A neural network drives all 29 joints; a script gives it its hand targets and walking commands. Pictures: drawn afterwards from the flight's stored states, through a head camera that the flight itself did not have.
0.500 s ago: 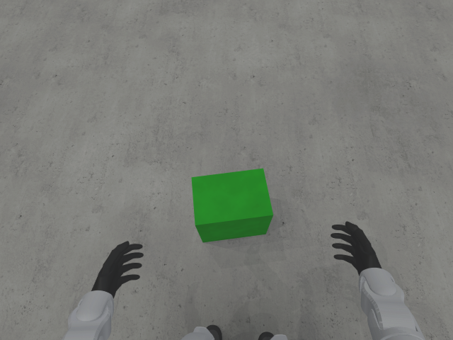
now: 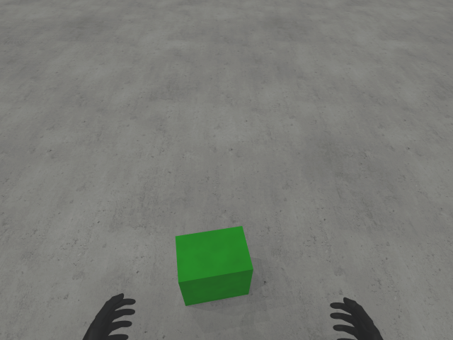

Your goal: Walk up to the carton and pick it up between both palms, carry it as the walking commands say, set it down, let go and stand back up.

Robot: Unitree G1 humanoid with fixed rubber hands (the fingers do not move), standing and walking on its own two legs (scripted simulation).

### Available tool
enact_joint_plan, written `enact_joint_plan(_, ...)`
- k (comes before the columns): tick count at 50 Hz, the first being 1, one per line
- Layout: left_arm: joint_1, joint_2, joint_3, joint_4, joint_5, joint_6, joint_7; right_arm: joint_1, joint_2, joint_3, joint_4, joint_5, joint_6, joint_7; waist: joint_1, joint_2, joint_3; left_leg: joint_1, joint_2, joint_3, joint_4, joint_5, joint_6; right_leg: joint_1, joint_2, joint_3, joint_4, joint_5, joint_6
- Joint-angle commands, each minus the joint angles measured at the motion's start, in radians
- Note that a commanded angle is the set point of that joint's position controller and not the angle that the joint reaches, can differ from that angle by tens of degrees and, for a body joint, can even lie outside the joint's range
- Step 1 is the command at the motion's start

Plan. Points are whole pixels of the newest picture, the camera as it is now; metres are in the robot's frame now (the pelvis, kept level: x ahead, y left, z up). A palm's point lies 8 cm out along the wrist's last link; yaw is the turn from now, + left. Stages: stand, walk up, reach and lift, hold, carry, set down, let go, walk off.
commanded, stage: let go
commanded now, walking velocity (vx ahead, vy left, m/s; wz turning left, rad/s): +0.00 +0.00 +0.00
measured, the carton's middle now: (213, 266) +0.56 +0.06 -0.64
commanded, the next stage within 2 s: stand in 0.20 s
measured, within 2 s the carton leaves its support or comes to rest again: neither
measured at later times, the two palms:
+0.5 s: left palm out of the picture +0.15 +0.30 -0.09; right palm out of the picture +0.14 -0.28 -0.07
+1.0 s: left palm out of the picture +0.13 +0.32 -0.10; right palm out of the picture +0.12 -0.27 -0.08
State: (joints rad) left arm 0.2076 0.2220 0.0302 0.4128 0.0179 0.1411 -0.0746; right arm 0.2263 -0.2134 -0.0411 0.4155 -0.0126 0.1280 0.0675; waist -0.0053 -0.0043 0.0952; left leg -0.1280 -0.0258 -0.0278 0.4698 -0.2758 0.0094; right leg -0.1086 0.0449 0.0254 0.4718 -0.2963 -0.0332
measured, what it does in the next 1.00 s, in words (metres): stands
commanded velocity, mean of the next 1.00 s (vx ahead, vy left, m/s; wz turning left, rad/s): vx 0.00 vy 0.00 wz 0.00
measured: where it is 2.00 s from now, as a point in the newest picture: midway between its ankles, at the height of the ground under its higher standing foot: outside the picture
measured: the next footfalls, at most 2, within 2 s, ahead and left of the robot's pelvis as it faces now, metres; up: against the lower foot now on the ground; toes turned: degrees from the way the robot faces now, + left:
none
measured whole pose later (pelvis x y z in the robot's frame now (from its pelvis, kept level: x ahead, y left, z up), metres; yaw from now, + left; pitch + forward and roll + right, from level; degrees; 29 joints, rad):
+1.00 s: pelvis +0.02 +0.03 +0.01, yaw -1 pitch -2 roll +0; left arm 0.14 0.36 0.02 0.90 0.03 0.01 0.03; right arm 0.15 -0.35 -0.02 0.89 -0.03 0.00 -0.03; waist 0.00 -0.03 0.02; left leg -0.11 -0.05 0.00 0.40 -0.26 0.05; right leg -0.08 0.01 0.04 0.38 -0.26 0.01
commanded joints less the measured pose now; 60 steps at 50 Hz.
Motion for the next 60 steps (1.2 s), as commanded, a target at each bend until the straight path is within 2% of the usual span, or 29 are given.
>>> enact_joint_plan(1,-0.015,0.106,0.025,-0.084,0.003,0.005,0.004,-0.044,-0.077,-0.025,-0.099,0.005,-0.004,-0.007,0.011,-0.007,-0.054,0.024,-0.020,0.016,-0.054,0.181,-0.007,0.008,-0.025,0.010,-0.079,0.252,0.049)
enact_joint_plan(6,-0.030,0.105,0.027,-0.104,0.006,0.065,0.037,-0.020,-0.093,-0.018,-0.078,0.026,-0.020,-0.031,-0.002,-0.024,-0.069,-0.015,-0.027,0.021,-0.039,0.167,-0.010,0.026,-0.027,0.004,-0.059,0.308,0.058)
enact_joint_plan(10,-0.033,0.107,0.020,-0.115,0.009,0.085,0.053,-0.020,-0.101,-0.006,-0.070,0.031,-0.017,-0.031,-0.012,-0.032,-0.074,-0.044,-0.028,0.017,-0.014,0.131,-0.014,0.022,-0.028,0.005,-0.046,0.297,0.059)
enact_joint_plan(11,-0.074,0.222,0.058,0.014,0.014,0.000,0.089,-0.033,-0.191,-0.037,0.064,-0.031,-0.048,-0.066,0.019,-0.092,-0.053,-0.116,0.035,-0.025,-0.003,0.065,-0.028,-0.113,-0.083,0.055,-0.087,0.029,0.061)
enact_joint_plan(12,-0.062,0.227,0.059,0.031,0.023,-0.043,0.097,-0.013,-0.207,-0.049,0.076,-0.042,-0.065,-0.079,-0.001,-0.074,-0.048,-0.089,0.040,-0.036,0.001,0.021,-0.023,-0.147,-0.096,0.089,-0.117,-0.081,0.048)
enact_joint_plan(13,-0.074,0.221,0.054,0.048,0.028,-0.069,0.096,-0.014,-0.211,-0.047,0.093,-0.044,-0.078,-0.081,-0.008,-0.052,-0.039,-0.093,0.044,-0.044,-0.006,-0.019,-0.018,-0.176,-0.100,0.106,-0.129,-0.147,0.038)
enact_joint_plan(14,-0.080,0.213,0.052,0.064,0.029,-0.087,0.093,-0.016,-0.210,-0.045,0.109,-0.044,-0.090,-0.081,-0.008,-0.031,-0.036,-0.106,0.049,-0.055,-0.019,-0.041,-0.011,-0.176,-0.102,0.111,-0.131,-0.162,0.032)
enact_joint_plan(16,-0.083,0.200,0.051,0.098,0.024,-0.109,0.085,-0.048,-0.210,-0.041,0.136,-0.037,-0.109,-0.078,0.003,0.004,-0.060,-0.120,0.063,-0.071,-0.035,0.006,-0.004,-0.131,-0.096,0.101,-0.109,-0.073,0.031)
enact_joint_plan(19,-0.075,0.208,0.051,0.150,0.019,-0.126,0.082,-0.063,-0.219,-0.037,0.171,-0.027,-0.124,-0.079,0.011,0.015,-0.118,-0.097,0.083,-0.083,-0.036,0.162,-0.003,-0.044,-0.094,0.084,-0.071,0.145,0.038)
enact_joint_plan(21,-0.070,0.220,0.050,0.183,0.019,-0.131,0.087,-0.059,-0.234,-0.035,0.199,-0.023,-0.127,-0.084,0.010,0.014,-0.145,-0.070,0.090,-0.083,-0.029,0.247,-0.003,-0.015,-0.098,0.081,-0.058,0.245,0.039)
enact_joint_plan(26,-0.062,0.243,0.041,0.256,0.018,-0.138,0.096,-0.056,-0.264,-0.034,0.258,-0.021,-0.130,-0.095,0.004,0.022,-0.164,-0.022,0.104,-0.085,-0.032,0.358,-0.002,0.007,-0.103,0.079,-0.052,0.337,0.036)
enact_joint_plan(39,-0.081,0.269,0.022,0.380,0.013,-0.144,0.106,-0.085,-0.293,-0.024,0.366,-0.016,-0.136,-0.101,0.001,0.014,-0.148,0.027,0.122,-0.093,-0.079,0.429,0.004,0.022,-0.119,0.083,-0.080,0.360,0.036)
enact_joint_plan(60,-0.097,0.299,0.008,0.487,0.011,-0.154,0.102,-0.115,-0.316,-0.008,0.488,-0.012,-0.144,-0.094,0.003,0.006,-0.098,0.021,0.129,-0.113,-0.167,0.259,0.015,0.015,-0.141,0.105,-0.163,0.236,0.031)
